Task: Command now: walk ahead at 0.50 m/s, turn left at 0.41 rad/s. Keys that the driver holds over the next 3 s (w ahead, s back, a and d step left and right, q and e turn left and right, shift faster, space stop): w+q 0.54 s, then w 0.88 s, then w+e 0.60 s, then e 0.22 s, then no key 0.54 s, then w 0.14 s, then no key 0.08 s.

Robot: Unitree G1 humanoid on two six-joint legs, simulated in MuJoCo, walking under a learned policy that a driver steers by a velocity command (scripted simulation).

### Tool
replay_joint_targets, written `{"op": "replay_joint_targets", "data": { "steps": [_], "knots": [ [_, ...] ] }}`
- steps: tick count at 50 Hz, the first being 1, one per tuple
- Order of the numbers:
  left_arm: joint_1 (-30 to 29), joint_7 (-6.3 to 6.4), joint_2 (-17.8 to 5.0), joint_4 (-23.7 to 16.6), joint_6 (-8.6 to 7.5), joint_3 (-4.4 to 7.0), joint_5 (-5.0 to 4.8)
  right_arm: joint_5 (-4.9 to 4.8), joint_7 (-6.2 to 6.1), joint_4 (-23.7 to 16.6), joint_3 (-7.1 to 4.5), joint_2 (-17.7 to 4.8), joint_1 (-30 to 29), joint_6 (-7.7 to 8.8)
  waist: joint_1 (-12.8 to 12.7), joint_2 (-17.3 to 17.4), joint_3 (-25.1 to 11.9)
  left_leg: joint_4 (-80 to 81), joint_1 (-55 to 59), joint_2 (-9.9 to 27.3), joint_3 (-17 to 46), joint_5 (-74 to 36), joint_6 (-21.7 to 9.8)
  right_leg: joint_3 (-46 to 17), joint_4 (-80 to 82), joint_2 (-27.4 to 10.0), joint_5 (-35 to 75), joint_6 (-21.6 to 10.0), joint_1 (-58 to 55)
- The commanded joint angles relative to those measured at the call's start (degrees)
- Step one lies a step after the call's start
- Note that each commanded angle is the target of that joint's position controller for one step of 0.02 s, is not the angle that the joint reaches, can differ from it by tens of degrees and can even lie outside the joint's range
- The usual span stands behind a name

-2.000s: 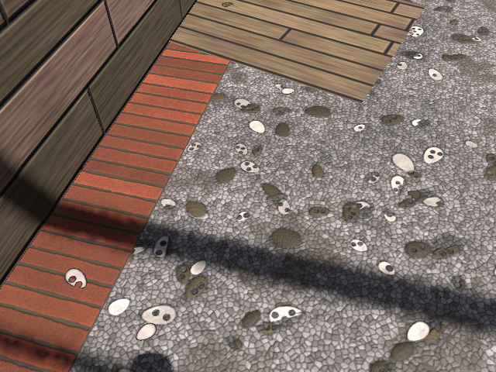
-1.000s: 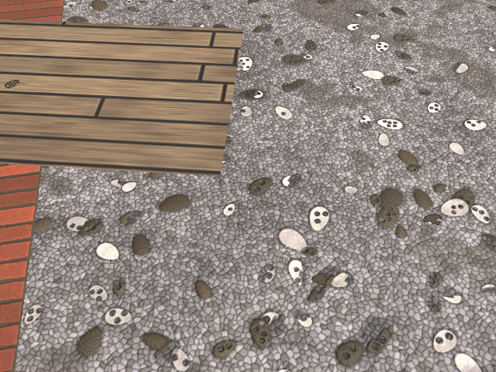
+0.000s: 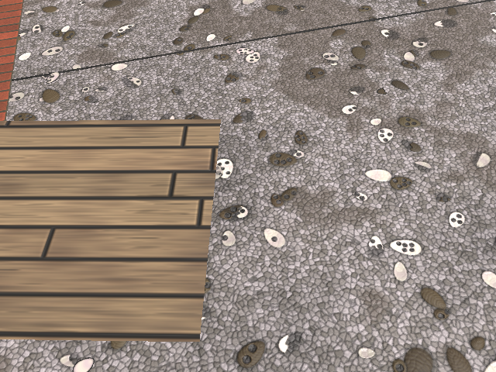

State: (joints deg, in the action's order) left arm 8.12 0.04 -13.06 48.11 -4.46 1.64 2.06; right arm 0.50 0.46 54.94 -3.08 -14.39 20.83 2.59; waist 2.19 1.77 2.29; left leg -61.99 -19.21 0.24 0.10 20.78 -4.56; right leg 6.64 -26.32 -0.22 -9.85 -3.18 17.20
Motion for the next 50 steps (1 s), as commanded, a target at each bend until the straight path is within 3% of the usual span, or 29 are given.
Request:
{"op": "replay_joint_targets", "data": {
  "steps": [1, 4, 9, 14, 17, 19, 20, 21, 22, 23, 24, 25, 26, 27, 28, 31, 37, 42, 45, 47, 48, 49, 50],
  "knots": [
    [6.35, 0.57, -4.98, 0.09, -1.23, 1.36, -0.70, 1.06, 0.99, -3.07, -1.08, -2.87, 1.18, -1.15, -1.75, -7.40, -1.65, -3.03, -12.28, 4.80, 2.39, -4.04, 0.60, -14.28, 16.83, -15.78, 3.01, -4.78, -10.57],
    [8.50, 0.63, -5.99, 1.30, -2.40, 1.88, -1.34, 1.26, 1.84, -4.91, -1.10, -1.89, -2.88, -2.27, -1.12, -6.01, -0.65, -1.99, -16.43, 5.65, 1.61, -8.71, 1.63, -8.64, 18.67, -15.63, 8.00, -5.34, -11.09],
    [11.26, 0.63, -5.65, 3.07, -2.30, 1.93, -0.96, 1.20, 2.91, -8.79, -0.49, -1.12, -12.62, -2.36, -2.25, -5.64, 2.24, 10.04, -19.95, 5.71, -0.70, -18.27, 2.64, -0.16, 19.18, -13.79, 12.76, -5.14, -12.22],
    [15.05, 1.06, -7.73, 4.81, -1.76, 2.53, -0.91, 1.60, 3.72, -12.43, 0.28, -1.13, -20.89, -2.15, -4.36, -5.56, 3.73, 22.40, -16.49, 4.08, -5.90, -19.04, 0.11, 4.89, 17.14, -15.40, 19.63, -4.33, -17.50],
    [15.59, 1.49, -9.19, 5.41, -0.66, 2.92, -0.70, 1.89, 3.48, -13.07, -0.16, -2.22, -20.52, -2.16, -3.36, -6.55, 2.40, 25.42, -12.46, 0.75, -8.62, -11.82, -2.86, 7.67, 9.95, -16.14, 37.46, -3.31, -22.63],
    [15.20, 1.61, -11.07, 5.40, 0.50, 3.47, -0.61, 1.90, 2.81, -11.39, -1.10, -3.76, -13.54, -1.92, -0.20, -7.49, -2.16, 26.86, -4.08, -3.59, -10.12, -5.68, -5.53, 8.89, -3.12, -16.15, 51.21, -2.92, -23.99],
    [14.60, 1.45, -11.58, 4.99, 1.12, 3.59, -0.83, 2.12, 2.20, -9.05, -2.00, -4.99, -5.78, -1.33, 3.25, -6.00, -6.66, 31.03, 5.88, -5.57, -9.57, -7.00, -7.21, 9.73, -15.08, -15.50, 47.65, -2.00, -20.48],
    [14.33, 1.27, -10.32, 3.46, 1.20, 3.20, -0.78, 2.84, 1.25, -6.55, -3.79, -9.70, 3.20, -0.99, 6.98, -0.71, -12.40, 34.71, 20.37, 0.84, 1.06, -2.73, -10.12, 9.95, -32.11, -13.83, 30.98, 0.07, -8.78],
    [16.34, -0.10, -3.00, -1.01, 0.71, 1.78, -1.12, 2.26, 0.60, -7.61, -5.38, -17.01, 1.14, -1.27, 1.93, 13.33, -16.08, 38.99, 37.85, 18.07, 32.29, -3.57, -19.09, 6.49, -52.80, -1.75, -21.78, 4.06, 18.66],
    [7.78, -0.28, -8.29, -2.85, -0.08, 2.68, -0.70, 0.73, 0.28, -8.21, -5.29, -16.36, 3.71, -2.10, 5.72, 3.12, -17.04, 45.98, 37.50, 19.17, 41.23, -3.69, -19.41, -6.36, -56.75, -0.21, -20.34, 3.95, 25.66],
    [4.47, -0.52, -7.54, -4.14, -0.86, 2.40, -1.54, 0.47, -0.25, -7.49, -4.76, -14.44, 0.30, -2.28, 3.87, 1.20, -8.71, 46.56, 31.24, 18.23, 31.40, -8.39, -17.56, -7.72, -54.30, -3.78, -13.52, 3.15, 28.54],
    [5.76, -0.34, -7.25, -3.34, -1.41, 2.18, -1.62, 0.07, -0.35, -7.63, -3.90, -10.98, -2.68, -2.00, 1.11, -1.92, -4.32, 47.15, 23.16, 15.64, 25.65, -16.02, -15.12, -7.68, -48.18, -5.88, -9.24, 2.90, 24.94],
    [6.54, -0.16, -7.22, -2.64, -0.98, 2.32, -0.88, -0.16, -0.49, -7.97, -3.38, -9.13, -5.34, -1.54, -1.20, -2.86, -2.20, 47.63, 17.55, 12.45, 20.82, -22.16, -13.24, -7.96, -44.39, -6.97, -8.36, 3.23, 20.99],
    [8.36, -0.17, -7.01, -2.36, 0.11, 2.26, 0.14, -0.53, -0.60, -8.35, -2.83, -7.62, -6.96, -1.05, -3.05, -2.25, -2.52, 48.29, 13.96, 10.31, 17.52, -26.06, -12.50, -8.23, -42.06, -7.39, -7.95, 3.97, 17.00],
    [9.54, -0.37, -6.48, -1.96, 1.21, 2.21, 0.57, -0.57, -0.46, -8.44, -2.44, -6.88, -7.02, -0.36, -3.85, -2.00, -3.42, 48.66, 12.52, 9.41, 15.60, -28.66, -12.25, -8.06, -40.35, -7.43, -8.02, 4.48, 14.81],
    [7.47, -1.05, -4.96, -2.74, 2.78, 1.86, 0.64, -0.50, -0.12, -7.15, -2.47, -7.99, -3.66, 1.11, -3.72, -1.11, -2.32, 50.90, 10.60, 7.59, 12.26, -31.08, -11.55, -6.26, -34.38, -7.27, -3.93, 5.44, 15.77],
    [-4.37, -1.61, -4.96, -6.19, 2.75, 1.49, 0.01, -0.44, -0.19, -4.79, -1.89, -7.75, 3.31, 1.56, 0.78, 1.07, 0.46, 52.21, 17.62, 6.92, 10.56, -32.91, -7.33, -5.32, -19.08, -6.51, 8.84, 4.84, 21.79],
    [-11.91, -2.03, -4.84, -8.97, 2.07, 0.93, -0.40, 0.38, -0.93, -2.95, -1.33, -7.71, 7.21, 1.58, 3.18, 1.52, 2.47, 50.67, 24.33, 8.75, 10.46, -36.82, -7.17, -3.74, -10.34, -3.84, 9.55, 2.63, 22.22],
    [-9.44, -1.93, -5.73, -9.01, 1.47, 1.16, -0.58, 0.77, -1.55, -2.42, -1.34, -8.84, 5.65, 1.68, 0.57, 2.30, 2.60, 47.36, 25.68, 10.34, 9.77, -46.84, -5.99, -3.43, -5.81, -1.58, 4.49, -0.14, 15.67],
    [1.14, -0.89, -7.62, -5.68, 1.01, 2.16, -0.76, 1.06, -1.55, -2.25, -1.49, -9.96, 3.78, 1.85, -4.22, 2.61, -2.70, 36.17, 24.98, 9.06, 8.07, -61.56, -4.32, -2.12, -3.30, 2.38, 0.36, -2.39, 1.91],
    [10.48, -0.15, -8.86, -2.88, 0.47, 2.83, -0.28, 0.78, -1.36, -2.27, -1.34, -9.81, 2.93, 1.91, -8.68, 0.73, -7.77, 24.88, 20.33, 6.73, 5.92, -57.75, -3.34, -3.27, -0.06, 1.17, 2.97, -4.08, -10.55],
    [19.16, 0.73, -13.68, -1.59, 0.12, 4.04, 1.23, -0.39, -1.03, -4.15, -0.39, -6.62, 4.32, 2.23, -10.72, -5.87, -15.37, 7.32, 7.12, 2.43, 3.49, -38.92, -1.87, -18.92, 0.78, -11.95, -3.45, -7.82, -26.41],
    [20.05, 0.11, -17.73, -0.68, 0.49, 5.10, 1.30, -1.47, -0.81, -3.93, -0.06, -3.36, 10.70, 2.15, -7.19, -17.53, -19.62, -10.18, -9.34, -8.45, 1.76, 8.21, -0.19, -45.14, 7.32, -24.63, -1.86, -15.22, -35.01]
  ]
}}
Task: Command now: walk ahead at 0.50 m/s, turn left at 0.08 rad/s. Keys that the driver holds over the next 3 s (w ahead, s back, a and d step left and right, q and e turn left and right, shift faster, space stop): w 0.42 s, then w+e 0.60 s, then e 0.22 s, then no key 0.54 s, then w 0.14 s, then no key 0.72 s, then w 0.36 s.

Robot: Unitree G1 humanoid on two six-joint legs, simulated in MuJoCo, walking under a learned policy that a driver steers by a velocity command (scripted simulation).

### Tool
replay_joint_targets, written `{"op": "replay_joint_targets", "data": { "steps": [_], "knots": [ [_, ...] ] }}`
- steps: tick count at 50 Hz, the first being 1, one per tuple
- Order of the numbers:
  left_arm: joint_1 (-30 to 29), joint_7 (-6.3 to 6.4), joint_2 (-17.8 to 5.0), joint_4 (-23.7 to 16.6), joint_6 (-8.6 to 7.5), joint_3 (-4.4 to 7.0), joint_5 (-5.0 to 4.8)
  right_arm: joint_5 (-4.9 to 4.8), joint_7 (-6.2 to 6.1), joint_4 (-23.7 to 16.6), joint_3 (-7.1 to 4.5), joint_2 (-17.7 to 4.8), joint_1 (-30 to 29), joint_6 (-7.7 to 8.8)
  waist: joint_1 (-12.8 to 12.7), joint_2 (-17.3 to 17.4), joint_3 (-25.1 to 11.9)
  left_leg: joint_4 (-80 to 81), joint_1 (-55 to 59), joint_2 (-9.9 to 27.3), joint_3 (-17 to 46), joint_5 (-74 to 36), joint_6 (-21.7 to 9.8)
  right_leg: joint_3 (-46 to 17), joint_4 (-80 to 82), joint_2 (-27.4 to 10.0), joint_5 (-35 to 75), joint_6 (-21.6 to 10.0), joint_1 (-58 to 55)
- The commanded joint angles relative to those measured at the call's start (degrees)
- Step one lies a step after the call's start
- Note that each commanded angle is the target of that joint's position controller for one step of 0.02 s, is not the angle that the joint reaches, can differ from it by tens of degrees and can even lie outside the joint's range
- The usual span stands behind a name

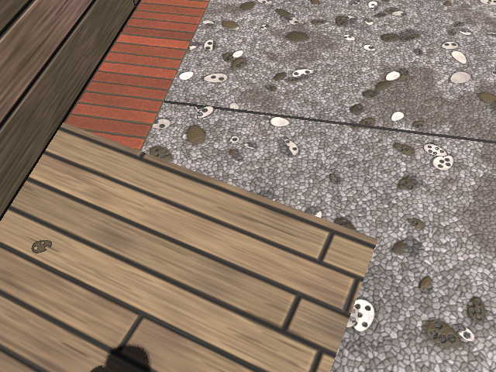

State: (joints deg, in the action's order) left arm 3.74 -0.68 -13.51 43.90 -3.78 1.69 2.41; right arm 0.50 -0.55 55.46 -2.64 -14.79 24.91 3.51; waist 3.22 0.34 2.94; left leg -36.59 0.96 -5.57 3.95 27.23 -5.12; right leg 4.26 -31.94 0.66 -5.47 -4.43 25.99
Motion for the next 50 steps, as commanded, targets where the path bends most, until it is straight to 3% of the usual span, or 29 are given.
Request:
{"op": "replay_joint_targets", "data": {
  "steps": [1, 2, 3, 5, 8, 12, 16, 19, 22, 23, 24, 25, 26, 27, 28, 29, 30, 31, 32, 36, 42, 46, 48, 50],
  "knots": [
    [19.57, 0.18, -12.56, 3.27, 0.31, 4.10, -1.19, 0.49, -0.08, -4.08, -1.25, -7.08, 2.72, 0.93, -6.89, -6.60, -14.01, -39.31, -33.95, 1.09, 3.42, -0.12, -0.77, -42.86, 15.43, -22.69, -11.09, -12.65, -37.58],
    [13.96, -0.01, -8.93, 2.40, 0.27, 3.19, -1.72, 0.55, 0.29, -4.95, -1.21, -6.64, -1.16, 1.06, -5.20, -3.06, -6.34, -37.34, -34.71, 3.94, 2.74, -5.34, -0.65, -33.05, 16.66, -20.84, -10.80, -11.36, -29.08],
    [11.37, -0.14, -6.56, 2.37, -0.03, 2.52, -1.34, 0.60, 0.64, -5.50, -0.87, -5.58, -3.58, 1.08, -4.33, -1.41, -3.32, -34.16, -33.73, 6.04, 1.80, -8.23, -0.53, -27.05, 18.57, -17.83, -6.78, -9.72, -23.92],
    [11.29, 0.18, -4.68, 4.00, -0.68, 1.71, -1.46, 1.59, 1.38, -5.37, -0.59, -4.45, -3.12, -0.11, -2.11, -4.10, -1.90, -29.90, -29.94, 8.19, 0.44, -10.04, 0.72, -19.11, 21.00, -13.77, 0.35, -7.42, -18.25],
    [14.75, 0.04, -6.17, 6.36, -1.88, 2.03, -2.01, 1.87, 2.19, -5.72, -0.19, -3.06, -4.63, -1.18, -1.51, -4.20, -1.70, -26.42, -31.08, 9.43, -1.86, -12.20, 2.46, -14.79, 23.35, -12.74, 6.15, -8.20, -17.29],
    [17.99, -0.01, -6.45, 8.37, -1.88, 2.05, -2.13, 1.65, 2.56, -9.00, 0.39, -2.68, -14.92, -1.40, -3.33, -3.67, 1.31, -15.75, -37.52, 11.75, -4.49, -19.96, 4.64, -10.67, 26.43, -10.86, 6.82, -7.93, -18.91],
    [21.09, 0.02, -6.93, 10.05, -1.89, 2.08, -2.13, 1.13, 2.68, -11.19, 1.30, -1.34, -22.64, -1.04, -5.47, -4.01, 1.58, -3.18, -34.69, 10.41, -6.94, -26.35, 4.86, -7.35, 25.52, -9.84, 12.01, -6.56, -21.03],
    [23.18, 0.33, -7.20, 11.30, -1.64, 2.06, -1.76, 1.00, 2.41, -12.31, 1.29, -2.01, -26.10, -0.83, -6.41, -4.35, 1.80, 1.51, -33.72, 9.30, -7.44, -26.02, 3.73, -7.44, 23.48, -11.64, 15.92, -6.28, -25.50],
    [22.78, 0.89, -7.89, 12.07, -1.21, 2.23, -1.39, 1.15, 2.04, -12.70, 0.77, -3.22, -25.63, -0.29, -5.18, -4.53, 1.67, 4.87, -30.26, 7.93, -7.17, -20.58, 1.54, -8.33, 18.88, -13.65, 23.68, -5.52, -29.19],
    [21.90, 1.04, -8.37, 12.13, -1.07, 2.30, -1.31, 1.26, 1.74, -11.80, 0.35, -3.82, -22.23, 0.07, -3.30, -4.54, 0.22, 6.56, -25.51, 6.52, -7.30, -18.28, 0.74, -8.42, 14.59, -13.44, 30.24, -4.89, -29.32],
    [20.82, 1.01, -8.61, 12.09, -0.84, 2.31, -1.46, 1.56, 1.30, -9.35, -0.24, -4.65, -14.77, 0.66, 0.14, -3.21, -3.41, 10.54, -16.31, 4.92, -7.99, -18.96, -0.37, -7.31, 6.10, -11.67, 34.14, -4.02, -27.96],
    [20.46, 0.90, -7.46, 11.40, -0.90, 1.87, -1.81, 2.57, 0.59, -6.38, -1.29, -7.42, -4.83, 1.45, 3.72, -0.46, -9.68, 11.46, -1.74, 8.78, -4.06, -19.33, -2.28, -5.62, -6.07, -8.73, 26.81, -2.94, -20.44],
    [22.97, 0.53, -2.34, 8.74, -1.05, 0.50, -3.56, 3.98, -0.18, -6.02, -2.77, -13.34, 2.41, 1.73, 4.38, 9.35, -18.16, 14.34, 14.86, 25.62, 16.99, -11.27, -6.38, -1.75, -25.63, -2.01, 1.77, -0.52, -3.50],
    [25.96, 0.95, -4.35, 9.54, -0.60, 1.40, -3.26, 2.19, 0.28, -5.65, -3.32, -14.41, 1.29, 0.68, 2.47, 13.86, -20.76, 20.91, 15.66, 31.97, 32.46, -9.82, -9.70, -4.28, -36.34, 3.02, -24.54, -0.65, 5.98],
    [22.43, 1.16, -7.37, 9.91, 0.03, 2.36, -2.20, 1.21, 0.52, -6.70, -2.32, -9.96, -4.38, 0.28, 0.57, 5.92, -12.15, 21.61, 8.11, 29.19, 25.07, -6.14, -8.25, -7.74, -39.02, -1.17, -20.82, -1.28, 8.65],
    [19.45, 0.68, -5.82, 9.54, -0.02, 2.14, -2.10, 0.91, 0.69, -7.38, -1.32, -6.04, -8.88, 0.57, -0.56, 3.47, -5.64, 24.14, 0.20, 26.53, 17.54, -7.66, -6.94, -7.77, -37.35, -3.34, -16.24, -1.15, 8.49],
    [18.59, 0.35, -4.46, 9.64, 0.31, 2.06, -2.05, 0.97, 0.66, -7.37, -0.79, -4.00, -11.01, 0.94, -1.94, 3.34, -2.67, 26.46, -4.79, 23.90, 11.68, -10.50, -4.75, -7.48, -34.70, -4.89, -13.46, -0.94, 6.68],
    [18.40, -0.05, -4.22, 9.61, 1.05, 2.22, -1.16, 0.79, 0.35, -6.74, -0.48, -3.01, -11.23, 1.40, -3.07, 4.64, -1.13, 27.58, -7.90, 22.02, 7.20, -14.51, -3.37, -7.37, -33.04, -5.83, -12.09, -0.40, 5.20],
    [19.03, -0.51, -3.37, 9.93, 1.86, 2.16, -0.76, 0.77, 0.14, -6.33, -0.43, -2.88, -11.04, 1.85, -3.91, 4.78, -0.98, 28.13, -9.24, 20.99, 3.90, -17.65, -2.73, -6.97, -32.96, -6.01, -10.89, 0.16, 4.04],
    [13.78, -1.53, -2.35, 7.72, 3.26, 2.32, -0.83, 0.18, -0.03, -4.67, -0.96, -4.05, -7.55, 3.34, -4.41, 3.46, -0.29, 29.72, -7.66, 20.29, -3.94, -25.82, -2.90, -5.84, -31.61, -6.85, -4.21, 1.43, 9.75],
    [1.99, -2.55, -1.01, 3.09, 3.14, 1.38, -0.77, 0.43, -0.37, -2.68, -0.83, -3.77, -3.92, 3.16, -2.58, 3.30, 2.61, 29.34, -5.11, 18.56, -12.84, -33.64, -2.35, -1.79, -15.14, -5.93, 6.07, 2.05, 12.01],
    [-3.88, -3.07, -1.19, 0.23, 3.01, 0.87, -0.40, 0.58, -0.94, -0.92, -1.18, -5.07, -0.05, 2.53, -0.95, 3.24, 3.44, 26.79, 1.49, 20.63, -16.12, -41.86, -1.98, 2.37, -6.88, -4.41, 4.16, -0.44, 10.47],
    [-3.48, -2.98, -1.85, -0.22, 2.99, 1.14, -0.27, 0.77, -1.28, -0.60, -1.38, -5.91, -0.06, 1.89, -1.89, 3.93, 2.53, 22.20, 4.80, 21.27, -17.98, -54.17, -1.45, 4.05, -4.81, -2.26, -0.39, -2.47, 7.64],
    [0.91, -2.46, -3.13, 0.70, 3.03, 1.84, -0.19, 0.92, -1.58, -0.68, -1.89, -7.71, -0.85, 1.06, -4.21, 5.61, -0.74, 12.84, 6.85, 21.64, -19.38, -70.37, -1.09, 6.02, -4.33, 1.60, -7.09, -5.05, 1.33]
  ]
}}
Over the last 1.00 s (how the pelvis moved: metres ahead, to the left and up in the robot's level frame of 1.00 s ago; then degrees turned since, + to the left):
0.53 0.13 -0.02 25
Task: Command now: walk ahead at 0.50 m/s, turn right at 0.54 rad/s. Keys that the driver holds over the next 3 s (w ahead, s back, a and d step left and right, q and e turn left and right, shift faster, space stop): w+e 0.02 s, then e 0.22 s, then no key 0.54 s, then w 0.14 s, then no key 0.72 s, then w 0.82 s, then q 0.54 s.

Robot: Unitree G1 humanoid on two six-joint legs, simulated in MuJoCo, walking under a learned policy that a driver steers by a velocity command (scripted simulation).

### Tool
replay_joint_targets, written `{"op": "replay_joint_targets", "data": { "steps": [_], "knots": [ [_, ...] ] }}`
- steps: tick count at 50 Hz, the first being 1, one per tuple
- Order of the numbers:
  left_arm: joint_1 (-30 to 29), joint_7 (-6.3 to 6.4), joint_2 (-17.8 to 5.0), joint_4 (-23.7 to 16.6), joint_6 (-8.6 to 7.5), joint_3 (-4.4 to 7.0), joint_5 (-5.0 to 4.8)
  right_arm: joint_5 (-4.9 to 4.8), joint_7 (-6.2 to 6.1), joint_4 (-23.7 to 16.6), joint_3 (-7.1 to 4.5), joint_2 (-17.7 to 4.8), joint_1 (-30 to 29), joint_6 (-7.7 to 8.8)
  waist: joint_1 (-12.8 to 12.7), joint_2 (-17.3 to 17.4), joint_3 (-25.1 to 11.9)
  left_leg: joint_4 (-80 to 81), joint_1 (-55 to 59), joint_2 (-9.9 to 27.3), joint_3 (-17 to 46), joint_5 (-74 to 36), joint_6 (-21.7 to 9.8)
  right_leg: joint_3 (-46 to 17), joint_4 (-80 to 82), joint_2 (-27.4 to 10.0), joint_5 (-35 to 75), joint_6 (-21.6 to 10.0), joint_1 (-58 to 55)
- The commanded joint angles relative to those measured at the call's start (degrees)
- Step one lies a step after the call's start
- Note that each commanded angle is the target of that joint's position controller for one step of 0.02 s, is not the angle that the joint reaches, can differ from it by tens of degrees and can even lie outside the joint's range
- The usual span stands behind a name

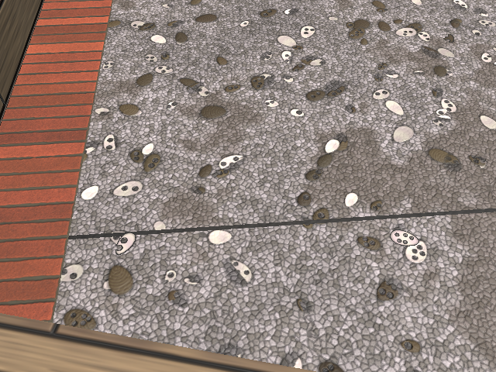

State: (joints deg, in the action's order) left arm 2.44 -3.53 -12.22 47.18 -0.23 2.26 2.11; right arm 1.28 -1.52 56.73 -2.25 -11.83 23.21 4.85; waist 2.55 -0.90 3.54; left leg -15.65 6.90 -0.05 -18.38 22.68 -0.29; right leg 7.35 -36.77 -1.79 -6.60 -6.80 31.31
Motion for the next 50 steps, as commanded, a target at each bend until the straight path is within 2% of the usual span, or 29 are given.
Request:
{"op": "replay_joint_targets", "data": {
  "steps": [1, 2, 3, 4, 5, 6, 7, 9, 10, 13, 19, 23, 27, 29, 30, 31, 32, 33, 35, 36, 39, 41, 43, 44, 46, 47, 48, 49, 50],
  "knots": [
    [7.13, 0.70, -5.44, -1.26, -0.77, 1.92, 0.05, 0.18, -0.55, -2.15, -2.56, -11.56, 0.52, -0.93, -5.53, 6.90, -4.28, -16.53, 0.60, 16.16, 2.78, -68.22, -5.95, 3.10, 1.93, 6.09, -8.44, -4.17, -9.34],
    [15.14, 1.36, -6.79, 1.25, -1.48, 2.89, 0.53, -0.14, -0.37, -2.67, -2.70, -11.91, -0.28, -1.47, -9.18, 4.88, -8.32, -29.79, -3.98, 15.27, 2.08, -62.60, -4.63, 1.87, 7.27, 7.56, -5.59, -5.87, -19.68],
    [21.99, 2.30, -11.96, 2.70, -1.89, 4.62, 1.36, -0.55, -0.18, -4.48, -2.28, -10.22, -0.47, -1.33, -11.80, -0.55, -13.67, -47.87, -16.68, 12.95, 2.13, -40.50, -2.28, -11.03, 9.99, -2.09, -3.72, -9.01, -33.34],
    [17.37, 2.72, -18.29, 0.63, -1.13, 6.16, 0.07, -1.54, 0.74, -8.88, -1.79, -5.66, 0.54, -0.89, -6.81, -14.63, -18.13, -70.59, -41.76, -1.77, 6.78, 10.03, 2.05, -43.06, 14.56, -18.84, 15.28, -19.30, -48.54],
    [19.14, 2.99, -17.77, 0.27, -0.55, 6.04, -1.67, -0.80, 0.70, -9.94, -2.14, -9.44, -5.38, -0.47, -8.92, -1.43, -18.13, -71.17, -45.49, 0.82, 18.51, 6.81, 1.75, -39.77, 15.72, -18.75, 29.75, -19.16, -46.56],
    [15.96, 3.55, -15.36, 0.50, -0.64, 5.38, -1.86, -1.64, 0.64, -10.71, -1.58, -7.45, -7.24, -0.03, -7.08, -0.23, -12.33, -68.56, -46.29, 3.30, 19.50, 2.22, 1.40, -31.42, 14.95, -17.92, 37.63, -17.83, -40.85],
    [13.25, 3.69, -11.81, 0.52, -0.81, 4.52, -2.13, -1.47, 0.30, -9.75, -1.49, -7.24, -6.11, 0.08, -4.54, 3.20, -6.59, -62.45, -43.89, 5.09, 19.47, 0.08, 1.45, -25.89, 16.13, -14.54, 40.24, -14.41, -32.81],
    [9.49, 4.06, -8.74, -0.30, -1.05, 3.41, -2.57, 0.76, 0.27, -9.74, -1.74, -7.53, -5.18, -1.94, -1.38, 2.37, -4.56, -55.75, -38.37, 5.97, 19.85, -1.12, 2.32, -20.14, 18.06, -9.20, 38.72, -10.91, -24.52],
    [9.76, 3.89, -8.84, -0.42, -1.38, 3.23, -2.47, 1.10, 0.40, -9.91, -1.80, -7.25, -4.62, -3.05, -0.77, 2.00, -5.32, -53.56, -36.75, 5.57, 19.73, -1.30, 2.84, -19.31, 18.06, -8.19, 40.76, -10.33, -23.13],
    [11.61, 3.63, -11.50, -0.38, -1.92, 3.76, -1.77, 0.64, 0.59, -10.76, -1.48, -6.09, -4.70, -4.58, -0.33, 0.59, -7.57, -48.11, -36.81, 4.47, 18.59, -4.48, 3.75, -17.27, 17.25, -6.26, 46.12, -9.29, -22.57],
    [15.38, 4.14, -10.35, 0.22, -1.09, 2.83, -1.47, 0.04, 0.46, -13.00, -1.16, -7.05, -12.02, -5.39, -3.58, -3.18, -7.53, -37.16, -38.57, 4.33, 18.66, -11.75, 2.66, -17.40, 16.89, -5.60, 41.80, -4.68, -26.57],
    [16.33, 4.53, -10.05, 0.81, -0.64, 2.30, -0.75, -0.41, 0.09, -13.32, -0.94, -7.35, -14.17, -5.41, -4.77, -3.44, -6.16, -31.34, -37.05, 3.22, 19.04, -9.81, 1.44, -19.18, 15.60, -7.46, 41.14, -5.29, -29.65],
    [14.76, 4.86, -9.85, 1.38, -0.17, 1.73, -0.61, -0.84, -0.60, -12.43, -0.70, -7.01, -12.62, -4.98, -4.28, -3.86, -4.36, -21.77, -29.54, 1.08, 18.52, -5.01, -0.54, -21.11, 12.37, -8.26, 40.61, -5.38, -28.76],
    [12.24, 5.31, -9.24, 1.44, -0.14, 1.14, -1.57, -0.62, -0.98, -10.85, -0.50, -6.25, -8.52, -4.37, -1.19, -2.41, -3.96, -7.24, -19.14, 1.45, 19.07, -14.24, -1.88, -21.40, 9.16, -6.58, 33.93, -2.27, -25.26],
    [12.68, 5.37, -7.72, 0.97, -0.61, 0.46, -1.96, 0.11, -1.37, -10.24, -0.73, -8.16, -6.34, -3.68, -1.02, 1.64, -6.45, -3.27, -10.30, 7.27, 25.06, -30.84, -2.99, -20.34, 6.37, -3.83, 24.75, 0.75, -21.24],
    [18.09, 5.37, -5.91, 1.29, -0.65, 0.13, -1.74, 0.18, -1.45, -10.97, -1.10, -12.30, -6.49, -3.38, -4.62, 10.36, -8.49, -5.99, -5.11, 18.36, 34.67, -56.49, -7.67, -15.99, 1.14, 2.29, -3.22, 2.60, -17.22],
    [19.91, 5.78, -6.72, 3.49, 0.83, 0.43, -1.94, -1.02, -0.97, -10.82, -0.35, -10.16, -8.28, -3.97, -3.51, 13.40, -10.48, -6.41, -8.95, 22.33, 38.88, -60.28, -15.49, -12.69, -1.20, 6.49, -23.81, 3.49, -17.88],
    [16.48, 5.83, -8.20, 3.66, 1.64, 0.72, -1.74, -0.60, -0.45, -10.83, 0.49, -7.79, -8.86, -3.89, -2.59, 10.42, -8.31, -3.85, -11.48, 21.51, 39.17, -54.13, -16.55, -13.05, -5.53, 6.15, -27.68, 3.82, -17.12],
    [13.24, 5.24, -7.40, 4.09, 2.46, 0.75, -1.96, -0.03, -0.47, -10.42, 1.24, -7.10, -12.17, -3.95, -3.62, 7.77, -5.93, -1.28, -15.82, 16.49, 33.44, -41.50, -13.13, -13.20, -6.91, 5.24, -24.92, 5.27, -18.27],
    [13.41, 4.91, -6.71, 4.66, 2.80, 0.52, -1.84, -0.18, -0.76, -10.10, 1.33, -7.35, -13.33, -4.01, -4.41, 8.38, -5.16, -0.34, -17.42, 14.51, 30.99, -37.01, -11.27, -13.04, -4.47, 4.21, -22.38, 6.05, -19.67],
    [14.23, 5.05, -5.36, 7.38, 2.86, -0.14, -1.77, -0.33, -0.63, -8.29, 1.11, -8.52, -12.96, -4.45, -4.03, 8.81, -5.41, -1.17, -15.68, 10.65, 27.92, -30.26, -8.51, -10.18, 5.36, 4.28, -16.16, 7.52, -21.93],
    [15.67, 5.06, -4.83, 9.37, 2.43, -0.52, -1.24, -0.81, -0.17, -6.82, 0.37, -10.21, -11.68, -5.00, -4.14, 8.42, -6.11, 0.93, -17.36, 8.75, 28.51, -5.25, -7.05, -7.37, 13.06, 5.06, -10.36, 6.93, -26.09],
    [14.84, 4.88, -6.55, 9.53, 1.64, -0.24, -0.02, -1.01, 0.35, -6.10, -0.76, -11.80, -10.58, -6.00, -3.48, 9.30, -2.25, 3.86, -23.45, 8.40, 31.38, 16.99, -6.10, -7.14, 10.96, 4.54, -16.97, 5.00, -25.99],
    [15.64, 4.77, -6.64, 9.89, 1.21, -0.36, 0.08, -1.02, 0.67, -6.34, -0.90, -11.15, -11.40, -6.30, -3.97, 8.30, 0.17, 3.97, -26.61, 8.20, 31.58, 20.51, -6.01, -8.27, 11.54, 3.50, -20.45, 3.34, -25.09],
    [18.35, 4.64, -6.70, 11.34, 0.34, -0.45, -0.53, -1.23, 1.35, -8.36, -0.82, -9.38, -16.54, -6.15, -5.75, -0.06, 4.45, -3.11, -30.22, 4.32, 26.72, 16.32, -4.81, -16.97, 19.22, -0.56, -29.04, -0.46, -21.29],
    [20.05, 5.04, -8.14, 12.38, -0.29, -0.08, -1.14, -1.12, 1.51, -9.29, -0.36, -6.92, -18.96, -5.55, -6.42, -6.21, 5.37, -11.67, -32.11, 0.49, 21.65, 6.54, -3.46, -24.79, 25.56, -5.20, -31.48, -2.53, -22.28],
    [20.18, 5.35, -10.56, 12.74, -0.73, 0.66, -1.22, -0.48, 1.57, -9.39, 0.04, -5.07, -19.22, -4.79, -5.99, -9.97, 6.29, -18.54, -34.24, -3.01, 16.46, -1.92, -2.28, -32.22, 30.13, -10.78, -29.83, -4.15, -24.12],
    [18.13, 5.58, -10.28, 12.13, -1.03, 0.58, -0.82, 0.31, 1.42, -8.87, -0.16, -5.88, -18.33, -4.22, -5.11, -7.86, 6.63, -21.89, -35.07, -1.89, 17.02, -1.97, -2.37, -33.07, 29.83, -12.98, -21.00, -4.91, -24.51],
    [16.85, 5.66, -9.94, 12.08, -1.46, 0.39, -0.56, 0.31, 1.36, -8.24, -0.13, -5.48, -16.00, -3.69, -3.50, -8.06, 5.40, -22.87, -33.31, -0.85, 18.11, 0.21, -2.72, -31.51, 27.20, -13.45, -7.69, -5.46, -24.71]
  ]
}}
Over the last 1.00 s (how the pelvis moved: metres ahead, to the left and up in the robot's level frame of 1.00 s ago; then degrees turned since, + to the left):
0.52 0.00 0.01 -16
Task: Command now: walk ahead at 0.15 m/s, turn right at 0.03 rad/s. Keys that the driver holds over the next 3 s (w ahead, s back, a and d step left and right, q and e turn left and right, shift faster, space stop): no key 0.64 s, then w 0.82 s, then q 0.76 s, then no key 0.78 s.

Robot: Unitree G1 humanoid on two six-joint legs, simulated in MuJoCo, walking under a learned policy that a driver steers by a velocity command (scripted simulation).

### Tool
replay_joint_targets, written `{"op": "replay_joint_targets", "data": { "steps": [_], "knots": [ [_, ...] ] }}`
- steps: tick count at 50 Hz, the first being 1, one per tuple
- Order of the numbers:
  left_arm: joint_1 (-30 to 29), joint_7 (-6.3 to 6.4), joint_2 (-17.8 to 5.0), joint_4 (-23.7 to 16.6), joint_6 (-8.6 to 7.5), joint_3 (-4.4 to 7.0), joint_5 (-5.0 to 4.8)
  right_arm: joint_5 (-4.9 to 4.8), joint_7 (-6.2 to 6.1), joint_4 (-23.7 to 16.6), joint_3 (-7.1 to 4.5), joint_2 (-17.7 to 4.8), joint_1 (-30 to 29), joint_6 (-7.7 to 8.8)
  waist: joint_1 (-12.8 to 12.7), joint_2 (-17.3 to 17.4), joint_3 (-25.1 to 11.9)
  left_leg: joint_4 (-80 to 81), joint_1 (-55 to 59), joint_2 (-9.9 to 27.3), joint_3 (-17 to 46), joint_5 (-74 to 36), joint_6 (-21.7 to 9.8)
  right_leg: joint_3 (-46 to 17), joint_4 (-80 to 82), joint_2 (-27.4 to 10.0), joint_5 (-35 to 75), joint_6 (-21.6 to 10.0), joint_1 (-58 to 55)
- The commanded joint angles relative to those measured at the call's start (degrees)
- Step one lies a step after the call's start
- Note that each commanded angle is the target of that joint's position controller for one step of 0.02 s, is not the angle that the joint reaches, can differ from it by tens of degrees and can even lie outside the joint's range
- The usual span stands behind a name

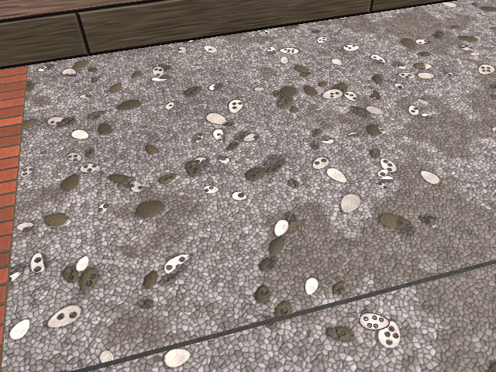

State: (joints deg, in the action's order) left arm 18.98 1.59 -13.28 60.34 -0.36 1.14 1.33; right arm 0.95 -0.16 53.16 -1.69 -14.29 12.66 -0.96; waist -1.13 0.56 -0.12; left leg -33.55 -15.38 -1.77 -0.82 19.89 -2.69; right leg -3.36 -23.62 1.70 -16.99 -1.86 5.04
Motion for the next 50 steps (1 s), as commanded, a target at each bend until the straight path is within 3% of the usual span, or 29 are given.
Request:
{"op": "replay_joint_targets", "data": {
  "steps": [1, 4, 5, 6, 7, 8, 10, 12, 13, 16, 32, 34, 36, 38, 40, 41, 42, 44, 45, 46, 47, 48, 49, 50],
  "knots": [
    [-0.66, 0.56, -7.40, -0.91, -1.73, 1.08, 0.24, 0.46, -0.09, -3.81, -0.63, -2.89, -3.86, 2.45, 1.27, -8.64, 7.44, -4.13, -9.35, 1.46, 0.64, 3.99, -0.40, -17.32, 11.43, -15.94, 15.04, -9.90, -0.57],
    [-2.64, 0.69, -5.39, -0.49, -1.74, 0.16, -0.71, -0.46, -0.81, -1.04, -0.29, -1.50, -0.10, 2.60, 3.35, -8.26, 2.71, 9.42, 5.68, 0.15, -1.97, -8.93, -0.46, -7.73, 4.55, -10.40, 29.58, -4.87, 1.30],
    [-1.41, 0.65, -5.23, -0.11, -1.72, 0.04, -0.85, -0.40, -1.21, -0.29, -0.60, -2.91, 0.99, 2.57, 3.23, -6.94, 1.45, 11.80, 11.97, 1.74, 0.22, -15.29, -0.65, -6.45, 3.01, -9.10, 27.91, -3.01, 4.08],
    [0.19, 0.64, -5.44, -0.10, -1.89, 0.03, -0.91, -0.04, -1.57, 0.20, -1.18, -5.89, 3.35, 2.79, 3.05, -4.10, -0.54, 11.34, 18.37, 6.58, 4.89, -25.43, -1.17, -5.10, 1.00, -7.34, 22.71, -1.57, 7.58],
    [3.25, 0.74, -4.11, 0.57, -1.67, -0.22, -1.24, -0.36, -1.50, 0.54, -1.71, -9.04, 3.38, 2.54, 1.30, 0.60, -0.61, 8.69, 19.99, 9.90, 8.18, -33.29, -3.65, -2.58, 0.80, -3.50, 12.05, -1.02, 10.38],
    [4.60, 1.11, -3.69, 1.86, -1.07, -0.40, -0.79, -0.55, -1.39, 1.24, -1.35, -7.59, 3.78, 2.19, 1.71, 2.98, -0.39, 8.04, 17.77, 12.15, 9.87, -36.51, -5.75, -1.57, 1.21, -3.11, 5.75, -0.62, 8.10],
    [4.15, 1.50, -3.77, 2.70, -0.29, -0.44, -0.47, -0.44, -1.54, 1.26, -0.52, -5.00, 1.05, 1.80, 0.96, 3.42, 1.99, 8.29, 13.75, 10.38, 8.74, -37.42, -4.73, -2.17, 2.30, -3.44, 9.16, 0.09, 5.23],
    [3.42, 1.35, -5.00, 3.13, 0.04, -0.15, -0.82, -0.52, -1.99, 1.66, -0.34, -4.82, 0.79, 1.82, 0.97, 1.68, 1.55, 8.04, 12.65, 8.17, 6.30, -40.43, -3.10, -2.42, 2.44, -4.67, 18.57, 0.42, 1.74],
    [3.36, 1.32, -4.48, 3.41, 0.11, -0.30, -1.06, -0.68, -2.15, 2.21, -0.30, -4.85, 1.24, 1.88, 0.86, 1.31, 0.49, 8.06, 13.08, 7.72, 5.78, -41.33, -2.62, -2.19, 2.33, -5.08, 21.13, 0.63, 0.19],
    [2.60, 1.52, -3.89, 4.03, 0.41, -0.53, -1.09, -0.97, -2.35, 3.43, -0.21, -4.70, 1.60, 1.82, 0.71, 0.23, -0.62, 8.43, 13.85, 7.56, 5.63, -40.66, -2.15, -1.81, 2.88, -5.69, 22.28, 0.95, -1.74],
    [-1.15, 1.64, -2.84, 5.87, 0.73, -1.21, -0.88, -0.54, -2.31, 8.68, 0.35, -2.43, 3.00, 0.90, 1.32, -1.09, 3.22, 12.48, 10.45, 6.67, 5.84, -25.84, -0.81, -2.20, 6.11, -6.50, 14.48, 0.18, 0.30],
    [0.01, 1.53, -2.94, 6.29, 0.76, -1.09, -0.56, -0.38, -2.07, 9.18, 0.06, -2.70, 3.39, 0.55, 1.36, -1.24, 3.07, 12.22, 9.73, 4.64, 4.97, -9.79, -1.35, -1.80, 6.17, -5.08, 1.26, -0.99, 1.62],
    [0.50, 1.25, -3.70, 5.72, 0.91, -0.67, -0.21, -0.06, -1.59, 8.85, -0.64, -3.47, 3.33, -0.08, 1.28, -2.45, 6.59, 9.95, 4.38, 2.53, 4.61, 10.21, -2.87, -3.75, 5.26, -4.55, -15.64, -3.77, 5.93],
    [2.88, 0.95, -4.12, 5.22, 0.58, -0.42, -0.38, 0.08, -0.92, 7.45, -0.52, -2.24, 1.51, 0.15, -0.09, -4.12, 11.88, 6.68, -4.25, 1.66, 5.21, 16.89, -3.49, -9.46, 7.56, -7.03, -26.15, -6.70, 7.60],
    [8.13, 1.00, -6.57, 6.31, -0.21, 0.54, -0.61, 0.58, -0.09, 4.71, 0.08, 0.43, -2.68, 1.57, -2.36, -10.35, 14.00, -3.29, -12.99, -0.89, -0.55, 8.64, -2.12, -20.25, 14.17, -13.90, -28.75, -10.66, 1.91],
    [8.41, 1.00, -7.67, 6.42, -0.58, 1.16, -0.51, 1.17, 0.17, 3.30, 0.00, 0.04, -4.40, 2.29, -2.43, -11.09, 15.44, -6.40, -16.53, 0.50, -2.58, 5.11, -1.84, -23.59, 15.59, -17.57, -25.06, -12.34, -0.03],
    [8.40, 0.83, -7.67, 6.20, -1.04, 1.42, -0.28, 1.15, 0.35, 2.23, -0.34, -1.03, -5.06, 3.02, -2.26, -10.37, 15.45, -8.00, -17.91, 1.89, -2.02, 5.09, -1.90, -24.64, 15.12, -19.02, -19.67, -13.26, -0.75],
    [7.11, 0.51, -7.14, 5.55, -1.96, 1.75, 0.00, 0.46, 0.85, 1.43, -0.92, -2.05, -2.91, 4.24, -0.17, -9.30, 13.97, -5.75, -16.03, 3.05, -1.78, 5.55, -2.04, -20.57, 11.96, -18.40, -6.99, -12.27, -2.48],
    [4.98, 0.37, -6.79, 4.77, -2.20, 1.84, -0.27, -0.16, 1.10, 2.17, -1.07, -1.54, 0.72, 4.68, 2.18, -8.51, 12.62, -0.72, -8.65, 2.31, -2.85, 2.46, -2.17, -16.64, 9.85, -16.46, -3.14, -10.56, 0.86],
    [1.49, 0.11, -6.14, 3.53, -2.37, 1.73, -0.62, -0.77, 1.14, 4.60, -1.42, -1.02, 8.20, 4.97, 6.18, -6.93, 10.57, 5.26, 5.54, 0.04, -3.87, -1.23, -2.53, -11.64, 6.06, -12.91, 0.55, -8.14, 8.78],
    [-1.17, -0.36, -4.95, 2.15, -2.97, 1.37, -0.67, -0.61, 0.76, 7.69, -2.69, -3.35, 17.45, 5.19, 10.51, -0.89, 7.22, 9.37, 20.72, 1.19, 1.70, -1.28, -3.43, -5.86, -5.16, -7.97, 7.65, -5.73, 17.69],
    [-2.31, -0.97, -1.43, -0.81, -3.63, 0.44, -0.93, -0.07, 0.23, 9.23, -4.55, -10.24, 25.45, 5.32, 12.59, 15.96, 3.39, 20.56, 29.19, 15.22, 26.04, 10.62, -7.72, 4.28, -26.12, 1.17, -1.03, -2.05, 28.71],
    [-2.43, -1.08, -4.16, -1.63, -3.58, 1.27, 0.43, -0.11, 0.48, 10.59, -3.89, -8.90, 26.93, 4.59, 9.97, 13.83, 2.61, 24.64, 26.27, 22.55, 38.67, 9.92, -10.18, 1.80, -39.17, 1.64, -13.47, -2.62, 32.80],
    [-2.52, -1.35, -3.20, -1.51, -3.37, 1.26, 0.79, 0.14, 0.45, 8.46, -2.98, -6.24, 19.43, 4.36, 5.58, 4.99, 7.21, 23.84, 20.27, 22.42, 33.73, 10.95, -10.00, -0.31, -44.60, -2.46, -9.70, -3.80, 34.19]
  ]
}}
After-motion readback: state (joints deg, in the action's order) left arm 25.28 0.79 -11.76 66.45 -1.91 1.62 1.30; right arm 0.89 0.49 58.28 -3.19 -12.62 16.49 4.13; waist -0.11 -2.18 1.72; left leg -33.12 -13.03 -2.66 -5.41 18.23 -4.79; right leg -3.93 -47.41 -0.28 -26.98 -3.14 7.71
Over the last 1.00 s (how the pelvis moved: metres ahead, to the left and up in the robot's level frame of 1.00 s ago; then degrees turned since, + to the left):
0.23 -0.01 0.01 -15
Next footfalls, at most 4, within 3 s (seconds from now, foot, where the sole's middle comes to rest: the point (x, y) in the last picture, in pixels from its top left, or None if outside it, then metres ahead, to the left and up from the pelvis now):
1.44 right None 0.47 -0.03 -0.78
1.94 left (216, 364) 0.57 0.14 -0.78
2.44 right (290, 361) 0.58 -0.06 -0.78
2.76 left None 0.45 0.11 -0.78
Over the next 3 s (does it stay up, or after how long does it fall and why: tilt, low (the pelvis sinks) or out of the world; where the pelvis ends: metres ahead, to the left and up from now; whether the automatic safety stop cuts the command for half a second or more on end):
stays up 0.49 0.00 0.00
